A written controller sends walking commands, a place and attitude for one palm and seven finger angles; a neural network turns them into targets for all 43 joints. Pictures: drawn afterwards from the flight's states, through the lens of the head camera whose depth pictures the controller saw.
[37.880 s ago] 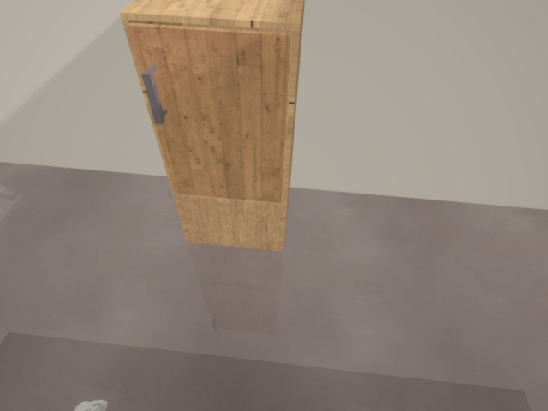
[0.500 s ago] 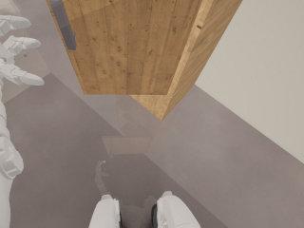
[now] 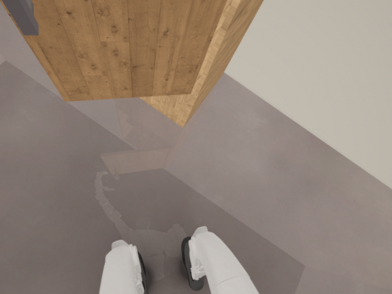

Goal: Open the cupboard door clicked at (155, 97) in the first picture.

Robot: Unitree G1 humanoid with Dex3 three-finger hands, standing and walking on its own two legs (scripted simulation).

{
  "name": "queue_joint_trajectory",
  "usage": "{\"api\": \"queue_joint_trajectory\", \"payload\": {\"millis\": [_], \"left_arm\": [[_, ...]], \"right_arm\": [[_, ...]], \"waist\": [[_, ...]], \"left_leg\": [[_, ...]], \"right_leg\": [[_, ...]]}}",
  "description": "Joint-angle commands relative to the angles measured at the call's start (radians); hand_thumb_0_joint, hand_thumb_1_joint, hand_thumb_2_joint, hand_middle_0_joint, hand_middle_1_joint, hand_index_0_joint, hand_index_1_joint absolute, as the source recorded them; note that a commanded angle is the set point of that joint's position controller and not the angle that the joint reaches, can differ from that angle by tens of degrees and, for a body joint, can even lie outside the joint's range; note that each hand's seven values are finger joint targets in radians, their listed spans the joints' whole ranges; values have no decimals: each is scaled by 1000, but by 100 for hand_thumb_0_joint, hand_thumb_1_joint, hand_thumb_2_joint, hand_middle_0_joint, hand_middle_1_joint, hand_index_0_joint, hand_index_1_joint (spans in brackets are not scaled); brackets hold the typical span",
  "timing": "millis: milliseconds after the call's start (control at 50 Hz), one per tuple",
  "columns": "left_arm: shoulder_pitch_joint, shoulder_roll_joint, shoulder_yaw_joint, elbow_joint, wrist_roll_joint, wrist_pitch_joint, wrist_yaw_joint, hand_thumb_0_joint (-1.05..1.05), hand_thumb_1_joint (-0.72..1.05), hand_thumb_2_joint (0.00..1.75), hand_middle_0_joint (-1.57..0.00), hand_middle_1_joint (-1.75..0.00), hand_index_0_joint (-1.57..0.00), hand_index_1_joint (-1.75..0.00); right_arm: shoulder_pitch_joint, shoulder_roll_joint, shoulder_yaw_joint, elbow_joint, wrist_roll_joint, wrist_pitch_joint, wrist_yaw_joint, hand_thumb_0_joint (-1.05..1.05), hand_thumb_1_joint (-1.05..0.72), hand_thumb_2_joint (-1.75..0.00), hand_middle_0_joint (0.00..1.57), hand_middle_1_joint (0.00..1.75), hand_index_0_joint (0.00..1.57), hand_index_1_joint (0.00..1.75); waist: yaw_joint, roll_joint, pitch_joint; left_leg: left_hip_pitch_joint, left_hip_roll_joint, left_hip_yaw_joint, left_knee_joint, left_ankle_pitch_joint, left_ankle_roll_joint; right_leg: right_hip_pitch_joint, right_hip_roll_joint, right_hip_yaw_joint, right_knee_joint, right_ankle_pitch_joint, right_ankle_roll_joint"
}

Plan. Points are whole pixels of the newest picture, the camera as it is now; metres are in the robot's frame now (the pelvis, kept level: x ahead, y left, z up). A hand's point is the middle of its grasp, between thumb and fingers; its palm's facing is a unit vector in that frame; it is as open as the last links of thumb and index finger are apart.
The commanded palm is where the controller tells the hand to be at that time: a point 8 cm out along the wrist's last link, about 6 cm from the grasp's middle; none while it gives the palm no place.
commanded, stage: move the hooked fingers beside the handle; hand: left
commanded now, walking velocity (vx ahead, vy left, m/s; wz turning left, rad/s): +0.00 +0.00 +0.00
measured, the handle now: out of the picture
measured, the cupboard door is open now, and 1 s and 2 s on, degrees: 43 43 43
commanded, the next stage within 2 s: slide the fingers in behind the handle in 1.12 s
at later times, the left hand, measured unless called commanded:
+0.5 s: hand out of the picture +0.58 +0.27 +0.09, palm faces +0.02 -1.00 +0.00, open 14.0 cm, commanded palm +0.57 +0.29 +0.09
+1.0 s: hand out of the picture +0.58 +0.26 +0.09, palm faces +0.01 -1.00 +0.00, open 14.0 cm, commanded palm +0.58 +0.29 +0.09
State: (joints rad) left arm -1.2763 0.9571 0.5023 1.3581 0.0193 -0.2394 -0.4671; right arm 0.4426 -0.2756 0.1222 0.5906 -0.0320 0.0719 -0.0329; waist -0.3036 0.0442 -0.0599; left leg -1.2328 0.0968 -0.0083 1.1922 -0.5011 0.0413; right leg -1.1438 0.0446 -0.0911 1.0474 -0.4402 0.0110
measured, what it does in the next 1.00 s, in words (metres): stands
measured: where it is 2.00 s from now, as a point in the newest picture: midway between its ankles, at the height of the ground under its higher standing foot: (167, 279)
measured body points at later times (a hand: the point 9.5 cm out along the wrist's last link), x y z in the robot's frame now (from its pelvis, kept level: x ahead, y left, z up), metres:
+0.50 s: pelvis +0.02 +0.00 +0.01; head +0.21 +0.05 +0.42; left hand +0.57 +0.32 +0.09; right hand +0.00 -0.26 -0.07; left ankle +0.01 +0.09 -0.64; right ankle +0.02 -0.14 -0.64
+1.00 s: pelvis +0.01 -0.01 +0.00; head +0.21 +0.04 +0.40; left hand +0.57 +0.32 +0.09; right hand -0.03 -0.27 -0.08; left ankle +0.01 +0.09 -0.64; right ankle +0.02 -0.14 -0.64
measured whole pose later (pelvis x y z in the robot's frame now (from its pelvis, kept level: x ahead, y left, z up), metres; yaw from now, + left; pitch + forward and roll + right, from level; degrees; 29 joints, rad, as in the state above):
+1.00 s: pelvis +0.01 -0.01 +0.00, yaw +1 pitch +30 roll -8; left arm -1.25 0.90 0.48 1.34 0.01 -0.25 -0.44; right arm 0.41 -0.28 0.12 0.59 -0.03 0.08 -0.02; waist -0.29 0.04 -0.07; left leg -1.22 0.10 -0.03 1.20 -0.51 0.03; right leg -1.13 0.05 -0.11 1.05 -0.46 0.00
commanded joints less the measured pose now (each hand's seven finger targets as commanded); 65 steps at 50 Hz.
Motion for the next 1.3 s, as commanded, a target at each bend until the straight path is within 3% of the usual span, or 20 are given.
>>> {"api": "queue_joint_trajectory", "payload": {"millis": [0,40,160,200,280,320,380,420,520,620,680,740,780,840,960,1020,1060,1140,1200,1280], "left_arm": [[-344,314,75,-297,-24,-63,-6,0,-50,30,-30,-120,-30,-120],[-352,265,63,-344,-41,-71,-8,0,-50,30,-30,-120,-30,-120],[-332,131,-7,-331,-59,-51,1,0,-50,30,-30,-120,-30,-120],[-338,109,-15,-341,-61,-57,15,0,-50,30,-30,-120,-30,-120],[-323,72,-34,-303,-62,-60,38,0,-50,30,-30,-120,-30,-120],[-315,105,-8,-292,-53,-71,52,0,-50,30,-30,-120,-30,-120],[-314,145,7,-244,-44,-79,64,0,-50,30,-30,-120,-30,-120],[-341,183,22,-279,-38,-103,66,0,-50,30,-30,-120,-30,-120],[-302,236,50,-271,-40,-115,39,0,-50,30,-30,-120,-30,-120],[-334,181,7,-295,-64,-101,3,0,-50,30,-30,-120,-30,-120],[-339,169,-6,-244,-70,-79,-2,0,-50,30,-30,-120,-30,-120],[-382,158,-27,-256,-58,-81,6,0,-50,30,-30,-120,-30,-120],[-370,204,11,-262,-54,-85,16,0,-50,30,-30,-120,-30,-120],[-384,137,-39,-242,-49,-82,24,0,-50,30,-30,-120,-30,-120],[-353,269,37,-208,-23,-76,41,0,-50,30,-30,-120,-30,-120],[-371,300,49,-261,-17,-90,39,0,-50,30,-30,-120,-30,-120],[-349,300,58,-272,-24,-89,31,0,-50,30,-30,-120,-30,-120],[-349,266,28,-231,-40,-67,5,0,-50,30,-30,-120,-30,-120],[-350,289,46,-269,-45,-73,-8,0,-50,30,-30,-120,-30,-120],[-353,160,-30,-258,-65,-65,-17,0,-50,30,-30,-120,-30,-120]], "right_arm": [[263,-235,-97,-12,-6,13,-5,0,-90,-90,20,30,20,30],[267,-231,-109,-2,-6,15,5,0,-90,-90,20,30,20,30],[276,-226,-120,22,-6,21,14,0,-90,-90,20,30,20,30],[280,-222,-119,24,-9,21,16,0,-90,-90,20,30,20,30],[273,-218,-119,23,-10,23,19,0,-90,-90,20,30,20,30],[266,-219,-116,18,-10,26,18,0,-90,-90,20,30,20,30],[251,-220,-106,6,-7,25,14,0,-90,-90,20,30,20,30],[242,-219,-104,-2,-7,24,12,0,-90,-90,20,30,20,30],[226,-221,-103,-12,1,26,9,0,-90,-90,20,30,20,30],[225,-221,-107,1,7,25,7,0,-90,-90,20,30,20,30],[226,-223,-102,11,9,22,0,0,-90,-90,20,30,20,30],[229,-218,-98,18,7,15,-2,0,-90,-90,20,30,20,30],[236,-222,-96,17,3,13,-1,0,-90,-90,20,30,20,30],[234,-217,-96,20,3,12,2,0,-90,-90,20,30,20,30],[232,-222,-81,-1,2,9,-3,0,-90,-90,20,30,20,30],[231,-224,-83,-6,2,12,-2,0,-90,-90,20,30,20,30],[230,-223,-88,-8,3,13,2,0,-90,-90,20,30,20,30],[229,-227,-87,-2,11,14,-1,0,-90,-90,20,30,20,30],[239,-230,-90,3,9,12,-4,0,-90,-90,20,30,20,30],[239,-227,-97,19,7,8,0,0,-90,-90,20,30,20,30]], "waist": [[45,347,-679],[40,360,-689],[19,331,-611],[23,362,-599],[16,317,-554],[25,320,-561],[15,239,-525],[23,281,-568],[37,272,-600],[23,295,-635],[2,236,-569],[3,302,-590],[12,287,-605],[-2,309,-578],[18,265,-591],[23,301,-623],[33,318,-637],[6,263,-582],[17,310,-623],[-5,296,-576]], "left_leg": [[689,-19,-107,-107,671,-18],[772,-11,-125,-112,742,-33],[812,-9,-135,-135,746,-35],[834,-8,-139,-142,767,-40],[791,-15,-127,-151,725,-36],[781,-18,-121,-144,734,-36],[653,-31,-89,-132,614,-13],[658,-33,-84,-123,629,-15],[629,-34,-78,-108,634,-11],[672,-32,-86,-101,639,-10],[602,-33,-79,-101,562,-1],[634,-32,-87,-96,566,-6],[628,-29,-89,-92,569,-6],[654,-26,-102,-96,577,-12],[528,-34,-76,-79,516,2],[556,-31,-79,-81,539,-2],[573,-31,-76,-82,554,-5],[536,-30,-78,-88,505,3],[590,-29,-85,-89,544,-1],[638,-22,-103,-98,552,-9]], "right_leg": [[184,33,11,-74,364,-34],[145,37,4,-88,361,-31],[101,41,-5,-124,328,-30],[91,41,-7,-126,325,-35],[116,41,-6,-136,329,-33],[131,40,-1,-129,345,-37],[196,39,13,-123,361,-32],[216,36,20,-109,386,-34],[256,36,25,-92,417,-31],[219,38,25,-95,406,-29],[219,37,25,-105,375,-25],[175,34,23,-97,349,-29],[191,35,22,-94,349,-30],[137,36,13,-93,325,-32],[227,35,29,-79,342,-28],[228,36,28,-70,356,-29],[235,37,27,-72,366,-28],[216,39,24,-86,337,-22],[201,40,20,-80,344,-29],[126,41,5,-93,307,-28]]}}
